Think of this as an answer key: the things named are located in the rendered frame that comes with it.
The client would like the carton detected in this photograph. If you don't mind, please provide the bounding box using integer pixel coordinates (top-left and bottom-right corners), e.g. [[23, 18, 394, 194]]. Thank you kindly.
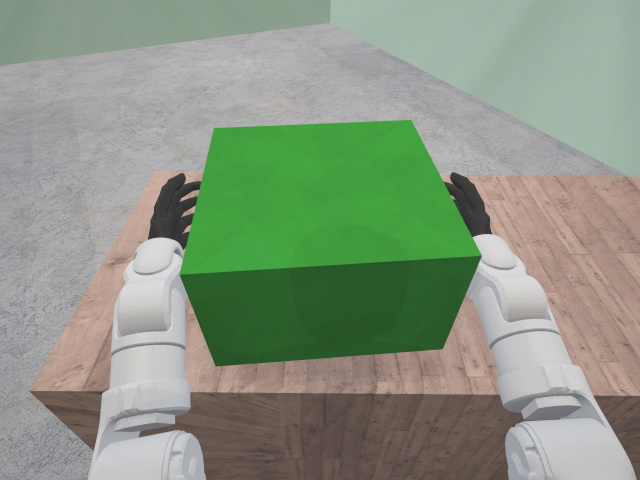
[[180, 120, 482, 366]]

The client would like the robot left forearm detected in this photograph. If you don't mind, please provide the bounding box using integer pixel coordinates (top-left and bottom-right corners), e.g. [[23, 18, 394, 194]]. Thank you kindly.
[[88, 238, 191, 480]]

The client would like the right robot upper arm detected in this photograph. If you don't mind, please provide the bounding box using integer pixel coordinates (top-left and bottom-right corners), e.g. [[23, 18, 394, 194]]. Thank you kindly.
[[505, 418, 633, 480]]

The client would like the left robot hand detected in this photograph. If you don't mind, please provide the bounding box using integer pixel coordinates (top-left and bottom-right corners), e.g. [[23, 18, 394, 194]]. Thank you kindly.
[[148, 173, 201, 250]]

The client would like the right robot hand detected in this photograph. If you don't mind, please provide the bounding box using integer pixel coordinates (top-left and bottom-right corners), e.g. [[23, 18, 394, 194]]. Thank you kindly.
[[443, 172, 493, 237]]

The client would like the robot right forearm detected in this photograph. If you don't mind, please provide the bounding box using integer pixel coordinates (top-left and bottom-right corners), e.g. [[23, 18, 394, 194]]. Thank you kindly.
[[466, 234, 637, 480]]

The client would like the pedestal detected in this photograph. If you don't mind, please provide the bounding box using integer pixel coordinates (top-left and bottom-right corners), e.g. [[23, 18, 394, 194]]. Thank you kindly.
[[29, 171, 640, 480]]

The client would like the left robot upper arm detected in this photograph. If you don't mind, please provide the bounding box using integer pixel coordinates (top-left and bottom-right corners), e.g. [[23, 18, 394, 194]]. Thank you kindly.
[[90, 430, 206, 480]]

